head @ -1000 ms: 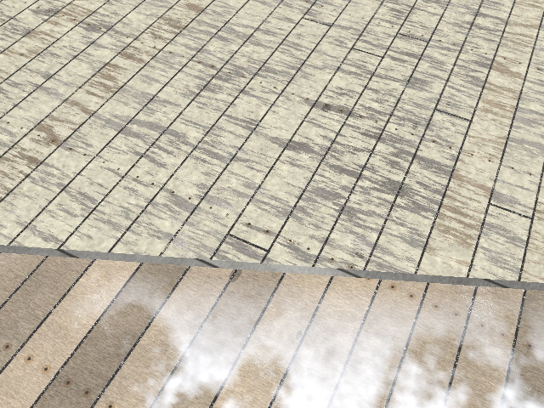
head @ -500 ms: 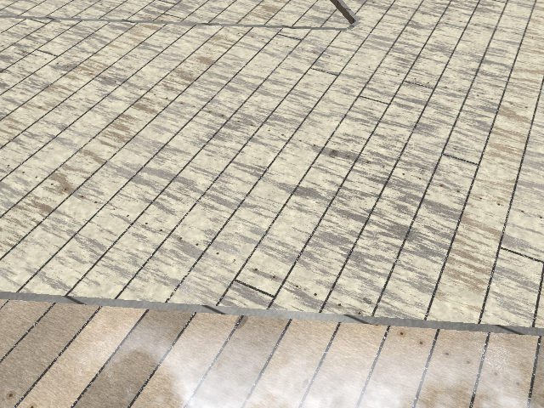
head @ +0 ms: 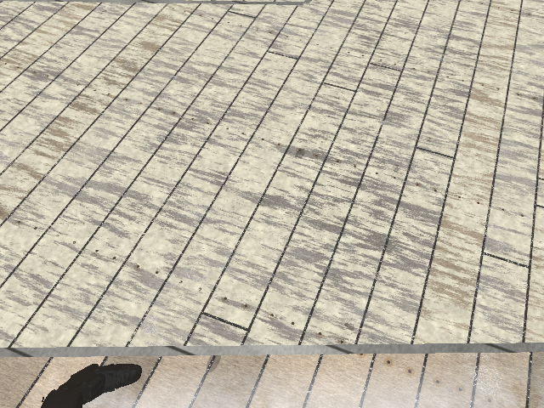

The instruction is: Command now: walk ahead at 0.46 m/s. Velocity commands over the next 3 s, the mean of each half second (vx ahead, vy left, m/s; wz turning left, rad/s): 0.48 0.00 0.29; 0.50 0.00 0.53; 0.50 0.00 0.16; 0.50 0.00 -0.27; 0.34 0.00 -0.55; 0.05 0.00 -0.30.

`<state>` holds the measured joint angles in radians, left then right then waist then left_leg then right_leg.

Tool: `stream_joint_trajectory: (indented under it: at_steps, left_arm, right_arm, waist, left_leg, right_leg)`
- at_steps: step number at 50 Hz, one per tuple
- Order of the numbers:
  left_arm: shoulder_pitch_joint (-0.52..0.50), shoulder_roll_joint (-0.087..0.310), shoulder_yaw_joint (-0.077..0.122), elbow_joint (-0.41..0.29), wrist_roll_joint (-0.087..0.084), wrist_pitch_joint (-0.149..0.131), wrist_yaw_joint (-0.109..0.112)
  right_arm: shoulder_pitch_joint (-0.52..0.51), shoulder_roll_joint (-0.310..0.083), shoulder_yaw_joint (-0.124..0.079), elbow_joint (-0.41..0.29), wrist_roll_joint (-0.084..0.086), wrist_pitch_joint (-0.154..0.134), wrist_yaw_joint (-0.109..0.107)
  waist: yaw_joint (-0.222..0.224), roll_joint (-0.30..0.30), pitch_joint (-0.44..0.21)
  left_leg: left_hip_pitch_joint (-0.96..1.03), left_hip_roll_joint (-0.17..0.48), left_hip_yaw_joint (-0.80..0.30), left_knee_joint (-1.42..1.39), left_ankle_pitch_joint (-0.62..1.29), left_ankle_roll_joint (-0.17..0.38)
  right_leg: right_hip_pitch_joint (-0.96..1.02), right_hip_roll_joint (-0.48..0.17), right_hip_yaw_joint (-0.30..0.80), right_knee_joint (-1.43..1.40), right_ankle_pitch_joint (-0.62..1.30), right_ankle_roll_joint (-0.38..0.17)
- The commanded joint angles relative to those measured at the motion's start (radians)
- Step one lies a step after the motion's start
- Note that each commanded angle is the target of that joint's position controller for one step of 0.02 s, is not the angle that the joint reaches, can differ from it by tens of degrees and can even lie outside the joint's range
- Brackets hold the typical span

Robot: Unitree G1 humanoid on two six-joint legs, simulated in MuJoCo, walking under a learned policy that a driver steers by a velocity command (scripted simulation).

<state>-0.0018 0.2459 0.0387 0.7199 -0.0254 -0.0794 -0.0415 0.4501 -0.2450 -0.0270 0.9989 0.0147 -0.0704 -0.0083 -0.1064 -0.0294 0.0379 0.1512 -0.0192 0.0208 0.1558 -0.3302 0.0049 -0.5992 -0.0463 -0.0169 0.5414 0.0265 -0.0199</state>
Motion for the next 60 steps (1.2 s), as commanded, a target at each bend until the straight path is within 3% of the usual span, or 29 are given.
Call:
stream_joint_trajectory:
  at_steps: [1, 3, 4, 5, 6, 7, 9, 11, 15, 21, 26, 29, 31, 32, 33, 34, 35, 36, 37, 40, 42, 45, 51, 55, 56, 57, 58, 59, 60]
  left_arm:
    - [-0.053, 0.117, 0.032, -0.079, 0.001, -0.021, -0.006]
    - [0.198, 0.179, 0.068, -0.005, 0.002, -0.013, 0.008]
    - [0.379, 0.230, 0.084, 0.034, 0.014, -0.008, 0.021]
    - [0.439, 0.304, 0.097, 0.062, 0.022, -0.008, 0.015]
    - [0.423, 0.192, 0.069, 0.060, 0.017, -0.009, 0.016]
    - [0.327, 0.159, 0.055, 0.054, 0.015, -0.014, 0.020]
    - [0.210, 0.113, 0.042, 0.054, 0.027, -0.029, 0.018]
    - [0.169, 0.073, 0.036, 0.073, 0.039, -0.044, 0.012]
    - [0.176, 0.117, 0.048, 0.116, 0.039, -0.060, 0.023]
    - [0.245, 0.141, 0.048, 0.143, 0.033, -0.043, 0.050]
    - [0.329, 0.194, 0.062, 0.179, 0.014, 0.001, 0.054]
    - [0.294, 0.233, 0.073, 0.162, 0.010, 0.026, 0.065]
    - [0.262, 0.236, 0.070, 0.144, 0.008, 0.041, 0.074]
    - [0.298, 0.174, 0.047, 0.120, 0.038, 0.028, 0.072]
    - [0.370, 0.052, 0.006, 0.066, 0.038, -0.011, 0.052]
    - [0.234, 0.166, 0.030, 0.055, -0.002, -0.050, 0.036]
    - [0.165, 0.185, 0.035, 0.027, -0.027, -0.069, 0.029]
    - [0.145, 0.164, 0.032, 0.037, -0.006, -0.073, 0.038]
    - [0.158, 0.171, 0.039, 0.044, 0.020, -0.071, 0.045]
    - [0.206, 0.153, 0.045, 0.045, 0.033, -0.031, 0.042]
    - [0.159, 0.132, 0.035, 0.020, 0.041, -0.018, 0.045]
    - [0.026, 0.105, 0.025, -0.017, 0.041, -0.024, 0.042]
    - [-0.064, 0.129, 0.024, -0.050, 0.021, -0.046, 0.015]
    - [0.061, 0.172, 0.045, -0.024, 0.025, -0.058, 0.013]
    - [0.191, 0.215, 0.063, 0.005, 0.034, -0.062, 0.017]
    - [0.335, 0.292, 0.082, 0.022, 0.048, -0.063, 0.018]
    - [0.418, 0.305, 0.093, 0.074, 0.031, -0.050, 0.004]
    - [0.402, 0.213, 0.067, 0.066, 0.004, -0.048, 0.000]
    - [0.325, 0.170, 0.053, 0.052, 0.007, -0.041, 0.004]
  right_arm:
    - [-0.009, -0.198, -0.048, -0.034, 0.004, 0.000, -0.008]
    - [-0.032, -0.201, -0.050, -0.046, -0.006, 0.018, -0.009]
    - [-0.022, -0.164, -0.033, -0.068, -0.019, 0.020, -0.009]
    - [0.137, 0.006, 0.014, -0.075, -0.014, 0.003, 0.004]
    - [0.063, -0.109, -0.013, -0.060, 0.017, -0.021, 0.009]
    - [-0.054, -0.182, -0.038, -0.109, 0.047, -0.034, 0.009]
    - [-0.126, -0.159, -0.043, -0.124, 0.027, -0.034, -0.004]
    - [-0.081, -0.117, -0.046, -0.108, 0.019, -0.003, -0.007]
    - [-0.135, -0.088, -0.048, -0.149, 0.015, 0.035, -0.010]
    - [-0.330, -0.080, -0.039, -0.220, 0.003, 0.013, 0.027]
    - [-0.459, -0.061, -0.025, -0.320, 0.007, 0.014, 0.062]
    - [-0.389, -0.113, -0.051, -0.341, 0.010, 0.021, 0.074]
    - [-0.113, -0.207, -0.106, -0.283, 0.016, 0.027, 0.060]
    - [0.007, -0.304, -0.136, -0.259, 0.016, 0.041, 0.033]
    - [-0.045, -0.361, -0.137, -0.288, 0.011, 0.027, 0.038]
    - [-0.026, -0.251, -0.109, -0.298, 0.001, 0.017, 0.043]
    - [-0.068, -0.211, -0.097, -0.297, -0.003, 0.005, 0.041]
    - [-0.136, -0.182, -0.087, -0.307, 0.001, 0.000, 0.043]
    - [-0.179, -0.165, -0.082, -0.320, -0.002, -0.005, 0.041]
    - [-0.223, -0.153, -0.076, -0.344, -0.005, -0.006, 0.028]
    - [-0.198, -0.196, -0.087, -0.341, -0.001, -0.008, 0.014]
    - [-0.148, -0.200, -0.089, -0.330, 0.006, 0.003, -0.004]
    - [-0.065, -0.182, -0.081, -0.281, 0.005, 0.007, -0.005]
    - [-0.085, -0.189, -0.082, -0.276, -0.002, 0.021, -0.009]
    - [-0.097, -0.154, -0.067, -0.285, -0.007, 0.022, -0.007]
    - [-0.017, -0.099, -0.046, -0.299, -0.022, 0.019, -0.007]
    - [0.090, -0.060, -0.034, -0.293, 0.007, 0.007, -0.006]
    - [0.016, -0.155, -0.050, -0.285, 0.022, 0.002, -0.007]
    - [-0.101, -0.191, -0.060, -0.310, 0.022, 0.001, -0.006]
  waist:
    - [0.087, 0.134, 0.044]
    - [0.221, 0.134, -0.127]
    - [0.283, 0.062, -0.261]
    - [0.194, -0.236, -0.443]
    - [0.236, -0.159, -0.404]
    - [0.218, -0.120, -0.209]
    - [0.153, -0.013, -0.071]
    - [0.100, -0.037, -0.055]
    - [0.080, -0.024, 0.015]
    - [0.153, 0.030, 0.053]
    - [0.186, 0.017, 0.074]
    - [0.114, -0.044, -0.014]
    - [-0.041, -0.034, -0.161]
    - [-0.055, 0.138, -0.260]
    - [0.057, 0.318, -0.384]
    - [-0.021, 0.158, -0.382]
    - [-0.012, 0.121, -0.243]
    - [0.036, -0.012, -0.150]
    - [0.074, 0.018, -0.107]
    - [0.130, 0.013, -0.094]
    - [0.123, 0.047, -0.051]
    - [0.073, 0.068, -0.028]
    - [0.025, 0.126, -0.023]
    - [0.106, 0.181, -0.047]
    - [0.166, 0.147, -0.142]
    - [0.179, -0.013, -0.314]
    - [0.153, -0.304, -0.383]
    - [0.186, -0.172, -0.273]
    - [0.189, -0.079, -0.142]
  left_leg:
    - [-0.052, 0.282, -0.083, 0.060, 0.686, 0.137]
    - [-0.089, 0.228, -0.033, 0.365, 0.965, 0.101]
    - [-0.328, 0.187, -0.032, 0.657, 0.710, 0.075]
    - [-0.701, -0.020, -0.044, 1.040, -0.090, 0.018]
    - [-0.802, -0.006, -0.179, 1.170, -0.226, 0.033]
    - [-0.872, 0.044, -0.160, 1.192, -0.149, 0.049]
    - [-0.797, 0.128, -0.134, 1.095, 0.007, 0.048]
    - [-0.691, 0.166, -0.145, 1.042, 0.062, 0.047]
    - [-0.771, 0.181, -0.155, 0.937, 0.151, 0.015]
    - [-0.808, 0.137, -0.057, 0.596, 0.433, 0.014]
    - [-0.883, 0.120, 0.004, 0.472, 0.328, 0.050]
    - [-0.722, 0.028, 0.087, 0.469, 0.177, 0.104]
    - [-0.332, -0.048, 0.086, 0.392, 0.203, 0.173]
    - [-0.026, 0.134, -0.203, 0.388, 0.222, 0.239]
    - [0.261, 0.358, -0.827, 0.216, 0.021, 0.458]
    - [0.276, 0.346, -0.816, 0.133, -0.010, 0.404]
    - [0.163, 0.316, -0.655, 0.130, 0.065, 0.355]
    - [0.001, 0.260, -0.523, 0.122, 0.189, 0.303]
    - [-0.123, 0.233, -0.435, 0.132, 0.405, 0.296]
    - [-0.265, 0.179, -0.358, 0.064, 0.431, 0.290]
    - [-0.341, 0.180, -0.319, 0.049, 0.495, 0.311]
    - [-0.385, 0.104, -0.250, 0.064, 0.403, 0.243]
    - [-0.281, 0.168, -0.307, 0.122, 0.265, 0.200]
    - [-0.193, 0.194, -0.337, 0.267, 0.527, 0.171]
    - [-0.229, 0.133, -0.286, 0.448, 0.591, 0.141]
    - [-0.442, 0.029, -0.217, 0.758, 0.326, 0.085]
    - [-0.764, -0.085, -0.166, 1.027, -0.239, 0.024]
    - [-0.887, -0.035, -0.230, 1.129, -0.233, 0.031]
    - [-0.922, 0.008, -0.196, 1.130, -0.137, 0.037]
  right_leg:
    - [0.088, 0.031, -0.007, -0.026, -0.039, -0.048]
    - [0.420, 0.088, -0.055, -0.032, -0.070, -0.101]
    - [0.756, -0.070, 0.124, 0.008, -0.109, -0.159]
    - [1.085, -0.340, 0.641, -0.114, -0.408, -0.326]
    - [1.010, -0.345, 0.770, -0.255, -0.551, -0.299]
    - [0.852, -0.318, 0.600, -0.282, -0.508, -0.241]
    - [0.579, -0.249, 0.362, -0.340, -0.269, -0.197]
    - [0.465, -0.185, 0.220, -0.395, -0.183, -0.168]
    - [0.398, -0.199, 0.083, -0.463, -0.110, -0.189]
    - [0.491, -0.142, -0.125, -0.461, 0.032, -0.136]
    - [0.704, -0.234, -0.152, -0.367, 0.169, -0.133]
    - [0.758, -0.239, -0.194, -0.167, 0.641, -0.098]
    - [0.621, -0.187, -0.227, 0.215, 0.674, -0.046]
    - [0.342, -0.124, -0.229, 0.538, 0.179, -0.001]
    - [-0.065, 0.108, -0.043, 0.851, -0.617, 0.047]
    - [-0.181, 0.058, 0.124, 0.895, -0.588, 0.018]
    - [-0.230, 0.014, 0.115, 0.843, -0.494, -0.011]
    - [-0.172, -0.034, 0.106, 0.743, -0.415, -0.021]
    - [-0.099, -0.055, 0.105, 0.668, -0.383, -0.011]
    - [-0.007, -0.075, 0.098, 0.569, -0.313, 0.033]
    - [-0.023, -0.067, 0.081, 0.445, -0.264, 0.080]
    - [0.015, -0.017, 0.063, 0.185, -0.048, 0.095]
    - [0.084, 0.009, 0.075, -0.031, 0.082, 0.048]
    - [0.218, 0.039, 0.031, -0.087, -0.071, -0.029]
    - [0.405, -0.005, 0.063, -0.073, -0.033, -0.071]
    - [0.735, -0.190, 0.304, -0.030, -0.023, -0.173]
    - [0.957, -0.333, 0.736, -0.196, -0.323, -0.290]
    - [0.900, -0.321, 0.764, -0.257, -0.549, -0.252]
    - [0.768, -0.289, 0.616, -0.272, -0.525, -0.210]
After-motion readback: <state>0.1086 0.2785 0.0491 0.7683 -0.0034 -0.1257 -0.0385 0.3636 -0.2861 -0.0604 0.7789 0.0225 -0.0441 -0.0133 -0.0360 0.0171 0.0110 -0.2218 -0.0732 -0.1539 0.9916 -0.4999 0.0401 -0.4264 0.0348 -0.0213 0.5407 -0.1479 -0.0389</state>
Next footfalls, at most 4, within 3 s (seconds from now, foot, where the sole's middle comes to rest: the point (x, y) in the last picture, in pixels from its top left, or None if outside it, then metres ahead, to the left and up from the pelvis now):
0.08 right None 0.24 -0.12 -0.77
0.62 left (193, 395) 0.51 0.14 -0.77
1.12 right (217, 267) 0.86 0.07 -0.77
1.66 left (92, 234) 1.00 0.43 -0.77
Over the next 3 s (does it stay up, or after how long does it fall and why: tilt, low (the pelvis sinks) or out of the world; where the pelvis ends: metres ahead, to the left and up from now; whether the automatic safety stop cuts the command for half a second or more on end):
stays up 1.37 0.38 0.00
